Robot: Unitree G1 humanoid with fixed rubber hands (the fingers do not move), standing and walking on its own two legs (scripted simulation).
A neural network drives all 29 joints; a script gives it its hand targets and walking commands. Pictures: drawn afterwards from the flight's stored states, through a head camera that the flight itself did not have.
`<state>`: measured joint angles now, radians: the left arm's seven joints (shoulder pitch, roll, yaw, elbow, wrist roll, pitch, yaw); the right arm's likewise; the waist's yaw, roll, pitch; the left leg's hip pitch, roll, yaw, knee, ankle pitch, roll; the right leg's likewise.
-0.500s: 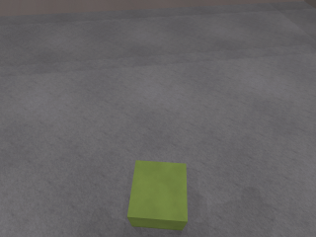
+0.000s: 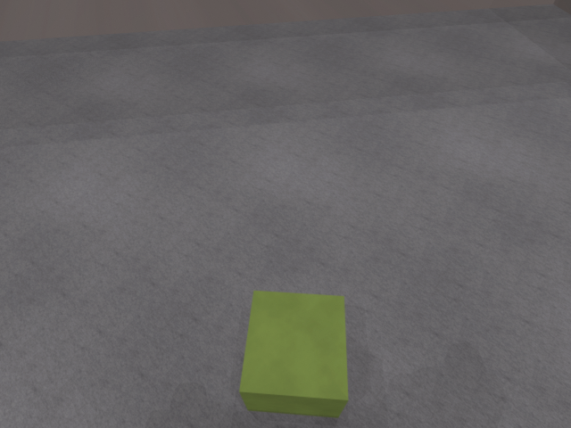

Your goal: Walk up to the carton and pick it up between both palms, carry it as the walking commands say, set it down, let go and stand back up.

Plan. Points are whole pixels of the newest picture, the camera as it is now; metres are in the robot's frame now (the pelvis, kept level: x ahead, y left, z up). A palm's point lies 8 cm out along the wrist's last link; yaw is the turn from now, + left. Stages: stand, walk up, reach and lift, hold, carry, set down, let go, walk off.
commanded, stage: stand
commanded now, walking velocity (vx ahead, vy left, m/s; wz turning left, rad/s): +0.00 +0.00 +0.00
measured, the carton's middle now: (295, 353) +0.43 +0.01 -0.65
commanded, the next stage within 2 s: reach and lift in 0.18 s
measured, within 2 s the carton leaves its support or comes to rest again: neither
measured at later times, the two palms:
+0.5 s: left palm (164, 413) +0.17 +0.22 -0.14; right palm (441, 426) +0.15 -0.20 -0.14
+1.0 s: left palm (166, 404) +0.19 +0.24 -0.19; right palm (436, 415) +0.18 -0.22 -0.19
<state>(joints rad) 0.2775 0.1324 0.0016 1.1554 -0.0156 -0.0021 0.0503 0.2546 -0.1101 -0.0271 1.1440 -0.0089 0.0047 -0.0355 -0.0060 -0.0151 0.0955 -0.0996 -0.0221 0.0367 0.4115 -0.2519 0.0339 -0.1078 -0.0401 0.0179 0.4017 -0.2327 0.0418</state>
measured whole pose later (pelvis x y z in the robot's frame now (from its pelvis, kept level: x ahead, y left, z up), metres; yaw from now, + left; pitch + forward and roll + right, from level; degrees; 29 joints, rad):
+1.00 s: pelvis -0.07 -0.04 -0.09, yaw +2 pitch +18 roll -1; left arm -0.28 0.35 0.14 0.58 0.03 0.42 -0.19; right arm -0.15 -0.05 -0.13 0.40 0.03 0.48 -0.11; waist -0.01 -0.03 0.05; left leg -1.00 0.01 -0.05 1.10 -0.41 -0.02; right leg -0.98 -0.01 -0.05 1.08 -0.41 -0.01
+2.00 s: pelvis -0.08 -0.01 -0.17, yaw -1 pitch +48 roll -4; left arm -0.95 0.47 0.30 0.87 -0.04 0.14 -0.15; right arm -0.88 -0.23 -0.33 0.73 0.07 0.16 0.01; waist -0.03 -0.01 -0.09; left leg -1.75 0.01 -0.02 1.30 -0.39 0.02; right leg -1.72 -0.01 -0.02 1.24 -0.37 0.04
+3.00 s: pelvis -0.14 -0.02 -0.41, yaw -1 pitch +29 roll -2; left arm -1.34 0.59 0.10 1.03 -0.22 0.10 -0.02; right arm -1.32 -0.43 -0.12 0.96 0.30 0.13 -0.11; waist -0.01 -0.07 0.52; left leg -2.17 0.02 -0.02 2.23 -0.57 0.02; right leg -2.16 0.01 0.00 2.19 -0.54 0.03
